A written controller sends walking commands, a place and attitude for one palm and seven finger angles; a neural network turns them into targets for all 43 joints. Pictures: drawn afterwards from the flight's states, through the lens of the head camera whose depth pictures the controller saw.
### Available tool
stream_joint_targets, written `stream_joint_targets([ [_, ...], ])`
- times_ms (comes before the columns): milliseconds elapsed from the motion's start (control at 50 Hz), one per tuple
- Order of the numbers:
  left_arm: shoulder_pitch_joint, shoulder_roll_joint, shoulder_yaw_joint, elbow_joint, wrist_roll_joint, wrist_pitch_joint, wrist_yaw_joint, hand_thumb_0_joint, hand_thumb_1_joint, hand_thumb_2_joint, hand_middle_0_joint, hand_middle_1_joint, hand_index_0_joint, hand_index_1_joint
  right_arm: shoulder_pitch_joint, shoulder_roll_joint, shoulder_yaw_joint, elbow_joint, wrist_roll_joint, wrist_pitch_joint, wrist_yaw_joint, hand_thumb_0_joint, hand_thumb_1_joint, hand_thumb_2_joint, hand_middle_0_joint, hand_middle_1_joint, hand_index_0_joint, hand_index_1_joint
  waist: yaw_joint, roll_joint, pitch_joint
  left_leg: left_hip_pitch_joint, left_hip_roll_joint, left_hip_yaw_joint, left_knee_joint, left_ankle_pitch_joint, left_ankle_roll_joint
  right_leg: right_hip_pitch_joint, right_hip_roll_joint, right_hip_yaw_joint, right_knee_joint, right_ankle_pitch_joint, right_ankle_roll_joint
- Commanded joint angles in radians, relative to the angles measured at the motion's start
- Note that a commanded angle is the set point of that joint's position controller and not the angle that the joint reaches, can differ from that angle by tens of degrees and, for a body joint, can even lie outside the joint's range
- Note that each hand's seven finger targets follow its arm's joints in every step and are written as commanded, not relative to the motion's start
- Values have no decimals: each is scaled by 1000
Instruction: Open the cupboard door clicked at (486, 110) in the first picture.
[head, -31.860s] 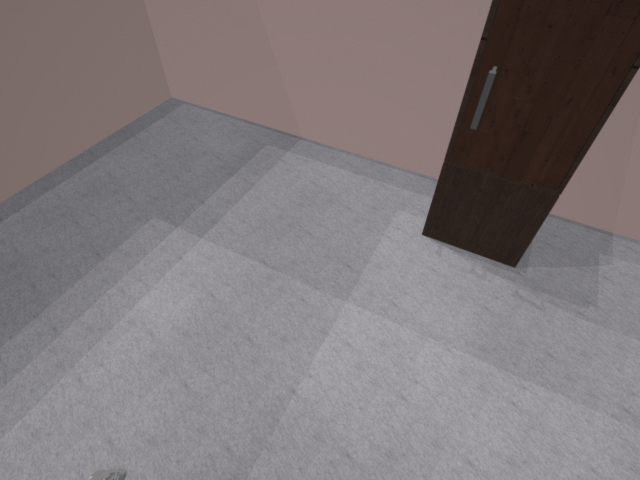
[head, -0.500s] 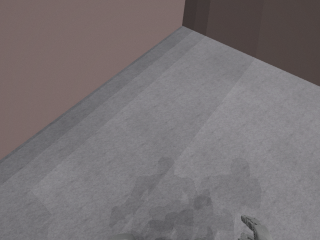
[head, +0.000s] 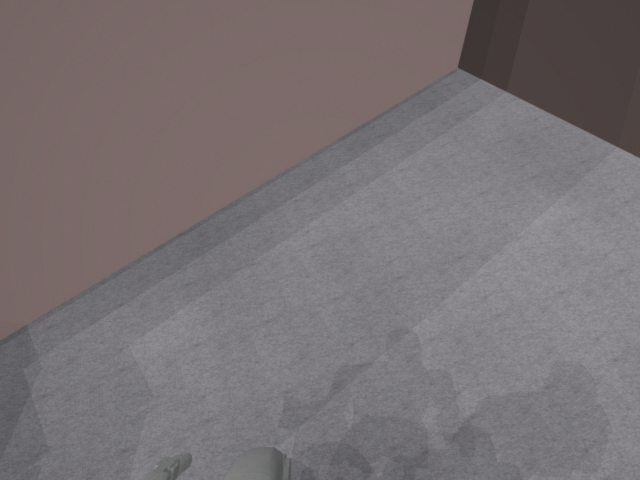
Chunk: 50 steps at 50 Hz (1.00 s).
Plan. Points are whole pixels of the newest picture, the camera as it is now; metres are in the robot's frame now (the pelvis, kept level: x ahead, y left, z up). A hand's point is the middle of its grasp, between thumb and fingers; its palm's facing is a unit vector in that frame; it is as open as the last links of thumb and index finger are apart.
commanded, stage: turn to face it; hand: left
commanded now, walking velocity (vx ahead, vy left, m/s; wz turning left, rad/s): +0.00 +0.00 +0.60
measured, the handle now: out of the picture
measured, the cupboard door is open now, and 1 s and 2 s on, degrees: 50 50 50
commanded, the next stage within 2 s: none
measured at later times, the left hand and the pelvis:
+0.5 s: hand out of the picture +0.05 +0.24 -0.16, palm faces +0.31 -0.91 -0.29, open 7.3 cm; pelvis +0.02 +0.00 +0.00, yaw +17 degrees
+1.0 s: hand out of the picture -0.03 +0.15 -0.17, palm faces +0.63 -0.73 -0.26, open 7.3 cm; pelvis +0.05 -0.04 -0.01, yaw +38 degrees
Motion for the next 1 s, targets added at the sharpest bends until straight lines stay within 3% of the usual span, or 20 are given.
stream_joint_targets([
  [0, 97, 210, 61, -38, 0, -23, 18, 0, 900, 900, -200, -300, -200, -300, -90, -23, 9, -87, 6, -28, 5, 0, -900, -900, 200, 300, 200, 300, 70, -199, -137, -46, 19, 40, -163, -9, -4, 222, -233, 85, -123, 688, -82],
  [100, 105, 243, 82, -19, 6, -18, 14, 0, 900, 900, -200, -300, -200, -300, -104, -16, 15, -109, 9, -41, 4, 0, -900, -900, 200, 300, 200, 300, 77, -222, -129, 64, 9, 96, -398, -14, 27, 196, -280, 51, -64, 684, -93],
  [160, 70, 248, 88, -22, -7, -14, 2, 0, 900, 900, -200, -300, -200, -300, 19, -70, -2, -92, 1, -53, 3, 0, -900, -900, 200, 300, 200, 300, -4, -124, -180, 340, 3, 87, -661, 225, 62, 44, -246, -29, 152, 548, -12],
  [180, 64, 203, 83, -51, -14, -7, -5, 0, 900, 900, -200, -300, -200, -300, 95, -179, -28, -84, -8, -62, -2, 0, -900, -900, 200, 300, 200, 300, -47, 133, -235, 528, 218, -207, -716, 512, 166, -201, -134, -66, 372, 146, 60],
  [200, -15, 151, 56, -107, -14, -2, -5, 0, 900, 900, -200, -300, -200, -300, 167, -261, -47, -71, -7, -57, -11, 0, -900, -900, 200, 300, 200, 300, -87, 298, -221, 543, 423, -463, -765, 849, 316, -383, -22, 11, 568, -378, 96],
  [220, -71, 176, 55, -120, -4, 14, 5, 0, 900, 900, -200, -300, -200, -300, 184, -245, -38, -54, -2, -56, -20, 0, -900, -900, 200, 300, 200, 300, -81, 160, -213, 499, 423, -424, -750, 752, 326, -394, -30, 128, 636, -348, 85],
  [280, -39, 171, 67, -62, -5, 18, -5, 0, 900, 900, -200, -300, -200, -300, 23, -177, -18, -103, -7, -64, -41, 0, -900, -900, 200, 300, 200, 300, -8, 145, -151, 359, 273, -275, -773, 598, 253, -377, -22, 179, 668, -154, 94],
  [340, 3, 162, 66, -42, -6, 22, -11, 0, 900, 900, -200, -300, -200, -300, -4, -162, -10, -110, -5, -73, -38, 0, -900, -900, 200, 300, 200, 300, 24, 93, -167, 344, 221, -215, -775, 587, 228, -320, -1, 172, 585, -92, 97],
  [460, -35, 148, 58, -72, -10, 21, -9, 0, 900, 900, -200, -300, -200, -300, -1, -172, -24, -105, -10, -62, -30, 0, -900, -900, 200, 300, 200, 300, 14, 134, -142, 286, 193, -272, -767, 490, 224, -213, 55, 141, 336, -112, 95],
  [540, 72, 158, 61, -57, -15, 2, -6, 0, 900, 900, -200, -300, -200, -300, -54, -164, -33, -123, -3, -53, -30, 0, -900, -900, 200, 300, 200, 300, 70, 123, -181, 177, 142, -298, -654, 476, 177, 49, 97, 117, -3, 46, 81],
  [560, 124, 207, 73, -48, -9, -10, 1, 0, 900, 900, -200, -300, -200, -300, -56, -124, -29, -132, 7, -53, -26, 0, -900, -900, 200, 300, 200, 300, 96, 10, -198, 59, 72, -250, -555, 311, 121, 204, 6, 197, -159, 117, 63],
  [580, 142, 306, 92, -46, 8, -19, 12, 0, 900, 900, -200, -300, -200, -300, -36, -49, -17, -153, 13, -55, -20, 0, -900, -900, 200, 300, 200, 300, 101, -314, -203, -133, -86, -62, -304, -76, 30, 304, -292, 493, -242, 222, -44],
  [600, 122, 304, 78, -53, 0, -16, 15, 0, 900, 900, -200, -300, -200, -300, -43, -86, -23, -148, 1, -51, -21, 0, -900, -900, 200, 300, 200, 300, 96, -300, -184, -112, -59, -86, -65, -203, 29, 172, -402, 520, -244, 339, -127],
  [620, 72, 265, 77, -60, -4, -15, 23, 0, 900, 900, -200, -300, -200, -300, -39, -87, -31, -137, 2, -39, -23, 0, -900, -900, 200, 300, 200, 300, 68, -314, -165, -101, -27, -107, 58, -170, 31, 110, -372, 489, -234, 368, -138],
  [660, -7, 195, 54, -74, -6, -14, 17, 0, 900, 900, -200, -300, -200, -300, -41, -64, -19, -100, 0, -30, -7, 0, -900, -900, 200, 300, 200, 300, 26, -217, -90, -114, 7, -73, 137, -20, 11, 80, -234, 255, -178, 476, -101],
  [700, 2, 181, 49, -77, -6, -21, 16, 0, 900, 900, -200, -300, -200, -300, -28, -48, -11, -85, 2, -23, 1, 0, -900, -900, 200, 300, 200, 300, 20, -238, -101, -99, 12, -38, 104, 36, -1, 100, -199, 149, -169, 546, -71],
  [760, 61, 188, 56, -56, -4, -23, 18, 0, 900, 900, -200, -300, -200, -300, -61, -32, -3, -83, 3, -22, 3, 0, -900, -900, 200, 300, 200, 300, 48, -191, -118, -92, 15, 1, -25, 27, -9, 189, -212, 101, -156, 608, -73],
  [900, 136, 231, 75, -13, 5, -18, 14, 0, 900, 900, -200, -300, -200, -300, -131, -11, 17, -106, 7, -36, 4, 0, -900, -900, 200, 300, 200, 300, 87, -229, -122, 8, 8, 84, -342, -22, 21, 244, -272, 43, -84, 736, -95],
  [940, 123, 243, 84, -10, 6, -17, 11, 0, 900, 900, -200, -300, -200, -300, -104, -19, 15, -110, 8, -45, 2, 0, -900, -900, 200, 300, 200, 300, 72, -232, -140, 80, -2, 107, -453, 5, 37, 231, -285, 21, -29, 737, -85],
  [980, 99, 258, 89, -13, -5, -17, 2, 0, 900, 900, -200, -300, -200, -300, -26, -54, 6, -99, 1, -51, -1, 0, -900, -900, 200, 300, 200, 300, 16, -176, -171, 274, -24, 119, -619, 159, 60, 125, -258, -39, 115, 691, -30],
])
